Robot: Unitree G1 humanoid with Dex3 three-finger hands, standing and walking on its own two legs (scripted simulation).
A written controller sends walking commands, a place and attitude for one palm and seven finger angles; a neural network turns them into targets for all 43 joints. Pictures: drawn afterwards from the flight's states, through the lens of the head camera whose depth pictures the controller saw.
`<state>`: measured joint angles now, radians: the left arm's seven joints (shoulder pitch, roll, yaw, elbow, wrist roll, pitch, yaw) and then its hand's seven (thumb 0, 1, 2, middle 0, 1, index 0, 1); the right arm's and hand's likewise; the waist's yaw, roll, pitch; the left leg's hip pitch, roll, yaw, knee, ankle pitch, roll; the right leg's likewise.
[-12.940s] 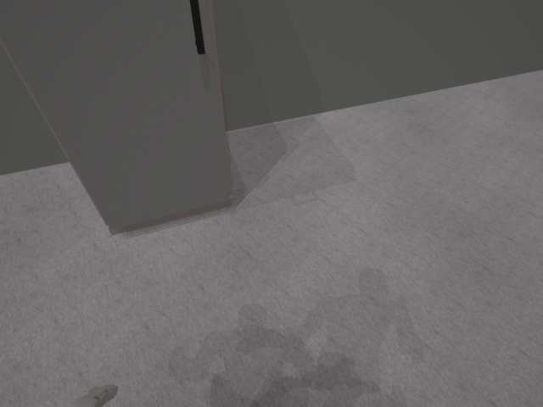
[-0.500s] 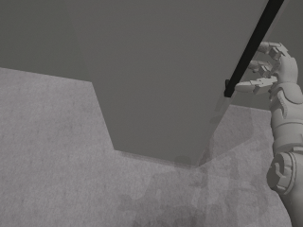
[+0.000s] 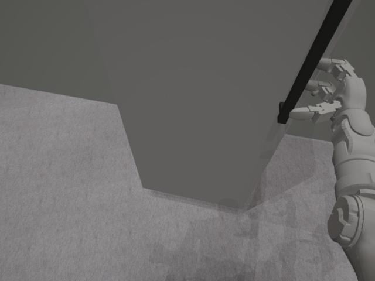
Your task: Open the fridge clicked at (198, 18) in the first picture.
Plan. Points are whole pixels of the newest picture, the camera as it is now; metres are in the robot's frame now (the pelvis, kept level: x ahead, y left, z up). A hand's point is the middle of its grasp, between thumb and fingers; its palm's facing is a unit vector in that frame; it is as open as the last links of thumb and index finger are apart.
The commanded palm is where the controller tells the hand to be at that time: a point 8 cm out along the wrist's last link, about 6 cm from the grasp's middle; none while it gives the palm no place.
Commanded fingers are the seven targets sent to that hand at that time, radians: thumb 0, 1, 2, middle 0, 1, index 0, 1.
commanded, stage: slide the fingers in behind the handle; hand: right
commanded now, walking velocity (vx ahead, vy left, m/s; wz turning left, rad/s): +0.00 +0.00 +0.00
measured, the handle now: (305, 64) +0.53 -0.15 +0.20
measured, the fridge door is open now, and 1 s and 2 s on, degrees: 0 0 0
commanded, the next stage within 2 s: grip the handle and tug to test in 1.46 s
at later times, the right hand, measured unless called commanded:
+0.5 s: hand (303, 94) +0.48 -0.15 +0.17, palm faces +0.04 +1.00 +0.00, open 14.0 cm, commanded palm +0.45 -0.21 +0.17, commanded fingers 0.00 0.50 -0.30 0.30 1.20 0.30 1.20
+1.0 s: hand (294, 93) +0.47 -0.13 +0.17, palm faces +0.05 +1.00 +0.02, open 14.0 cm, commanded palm +0.44 -0.19 +0.17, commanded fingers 0.00 0.50 -0.30 0.30 1.20 0.30 1.20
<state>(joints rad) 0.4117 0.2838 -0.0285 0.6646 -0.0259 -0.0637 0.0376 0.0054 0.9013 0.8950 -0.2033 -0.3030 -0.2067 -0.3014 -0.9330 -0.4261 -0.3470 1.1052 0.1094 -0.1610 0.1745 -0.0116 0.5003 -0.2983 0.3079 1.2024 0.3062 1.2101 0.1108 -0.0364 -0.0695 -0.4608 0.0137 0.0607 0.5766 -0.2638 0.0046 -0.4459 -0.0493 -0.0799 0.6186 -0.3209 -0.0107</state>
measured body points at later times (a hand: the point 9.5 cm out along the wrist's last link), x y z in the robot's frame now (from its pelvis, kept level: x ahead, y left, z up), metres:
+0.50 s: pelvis +0.00 +0.00 +0.00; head +0.04 +0.00 +0.45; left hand +0.07 +0.25 -0.12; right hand +0.47 -0.21 +0.17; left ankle +0.01 +0.12 -0.73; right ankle -0.01 -0.11 -0.73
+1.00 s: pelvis +0.00 +0.01 +0.00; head +0.03 +0.02 +0.45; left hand +0.06 +0.27 -0.12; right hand +0.46 -0.18 +0.18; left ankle +0.01 +0.12 -0.73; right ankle -0.01 -0.11 -0.73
